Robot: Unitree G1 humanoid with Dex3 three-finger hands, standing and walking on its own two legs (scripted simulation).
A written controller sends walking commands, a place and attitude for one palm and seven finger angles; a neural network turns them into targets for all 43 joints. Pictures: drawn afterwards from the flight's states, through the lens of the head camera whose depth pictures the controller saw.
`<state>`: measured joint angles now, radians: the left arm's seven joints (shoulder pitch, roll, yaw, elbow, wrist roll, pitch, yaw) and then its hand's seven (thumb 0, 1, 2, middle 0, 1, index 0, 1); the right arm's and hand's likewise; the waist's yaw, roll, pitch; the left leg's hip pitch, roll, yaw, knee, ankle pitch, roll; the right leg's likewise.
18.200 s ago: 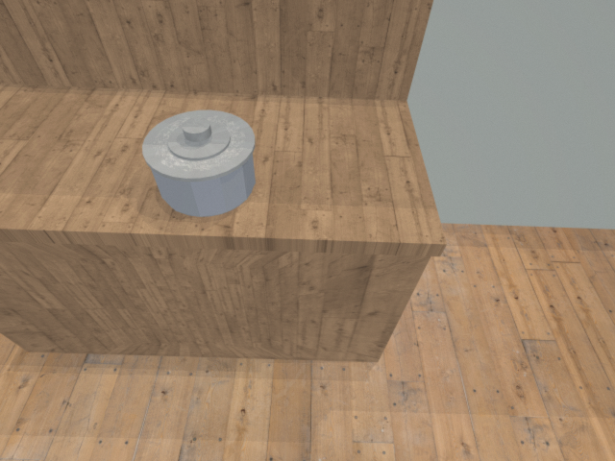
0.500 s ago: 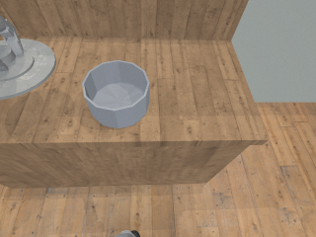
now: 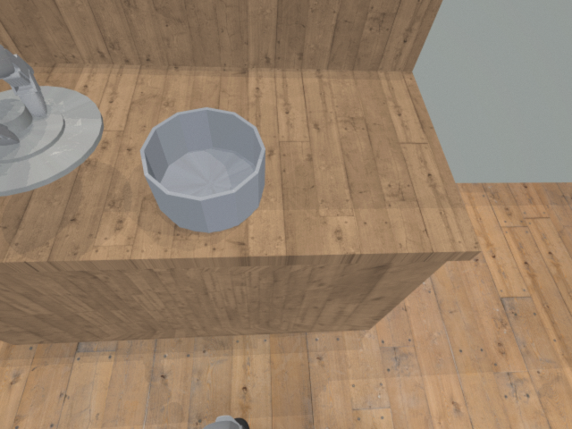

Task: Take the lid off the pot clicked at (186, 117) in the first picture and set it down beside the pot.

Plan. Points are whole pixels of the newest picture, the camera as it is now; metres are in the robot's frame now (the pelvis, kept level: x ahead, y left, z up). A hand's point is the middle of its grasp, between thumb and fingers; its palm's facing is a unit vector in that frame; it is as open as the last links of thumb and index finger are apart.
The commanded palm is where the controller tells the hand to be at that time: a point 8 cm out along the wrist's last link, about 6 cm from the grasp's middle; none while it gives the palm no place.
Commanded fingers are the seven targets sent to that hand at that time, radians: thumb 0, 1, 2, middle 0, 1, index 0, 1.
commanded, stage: lower the lid onto the table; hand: left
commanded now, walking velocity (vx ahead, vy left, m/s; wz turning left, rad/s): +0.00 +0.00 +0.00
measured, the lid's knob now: (6, 116) +0.49 +0.34 +0.13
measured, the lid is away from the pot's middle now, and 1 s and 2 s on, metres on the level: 0.23 0.24 0.24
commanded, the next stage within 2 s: none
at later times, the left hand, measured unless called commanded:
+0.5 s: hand (8, 141) +0.47 +0.33 +0.12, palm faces -0.47 -0.11 -0.88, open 7.8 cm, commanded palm +0.53 +0.34 +0.20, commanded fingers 0.00 0.65 0.98 -0.79 -1.07 -0.81 -1.06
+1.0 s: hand (16, 158) +0.46 +0.34 +0.09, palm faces -0.50 -0.12 -0.86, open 7.8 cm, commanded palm +0.53 +0.34 +0.16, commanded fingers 0.00 0.65 0.98 -0.79 -1.07 -0.81 -1.06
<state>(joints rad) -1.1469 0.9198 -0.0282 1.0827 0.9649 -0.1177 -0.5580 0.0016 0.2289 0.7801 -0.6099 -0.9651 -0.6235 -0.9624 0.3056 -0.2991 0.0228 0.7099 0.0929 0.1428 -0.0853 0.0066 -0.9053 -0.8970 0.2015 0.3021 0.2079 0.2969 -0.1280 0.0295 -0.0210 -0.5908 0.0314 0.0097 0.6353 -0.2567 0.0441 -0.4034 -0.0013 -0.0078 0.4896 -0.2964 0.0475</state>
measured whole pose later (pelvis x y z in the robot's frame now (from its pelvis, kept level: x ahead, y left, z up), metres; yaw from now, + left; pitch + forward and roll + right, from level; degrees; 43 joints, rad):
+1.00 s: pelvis +0.00 +0.01 -0.01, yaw -1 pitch +15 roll -4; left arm -1.05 0.92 -0.01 1.14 0.99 -0.19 -0.47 0.00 0.23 0.78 -0.60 -0.96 -0.62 -0.96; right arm 0.36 -0.29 0.03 0.73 0.09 0.13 -0.12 0.01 -0.90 -0.90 0.20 0.30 0.21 0.30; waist -0.15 0.03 -0.05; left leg -0.70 0.04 0.02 0.72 -0.29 0.06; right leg -0.51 0.00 0.01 0.56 -0.32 0.05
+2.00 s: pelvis -0.01 +0.02 -0.02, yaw -3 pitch +19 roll -6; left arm -1.01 0.92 0.04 1.18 1.03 -0.23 -0.38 0.00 0.24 0.78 -0.60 -0.96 -0.62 -0.96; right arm 0.37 -0.29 0.04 0.73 0.08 0.12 -0.14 0.00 -0.90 -0.90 0.20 0.30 0.21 0.30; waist -0.18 0.03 -0.07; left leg -0.84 0.05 0.03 0.82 -0.33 0.08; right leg -0.65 0.01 0.02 0.66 -0.35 0.04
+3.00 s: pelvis -0.03 +0.02 -0.04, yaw -2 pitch +19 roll -6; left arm -0.98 0.86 0.04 1.14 1.04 -0.18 -0.31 0.00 0.31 0.72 -0.52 -0.99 -0.54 -1.00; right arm 0.33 -0.28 0.03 0.66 0.07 0.19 -0.08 0.00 -0.90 -0.90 0.20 0.30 0.21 0.30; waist -0.16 0.03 -0.09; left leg -0.93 0.04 0.01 0.92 -0.34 0.08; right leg -0.74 0.02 0.01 0.79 -0.39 0.02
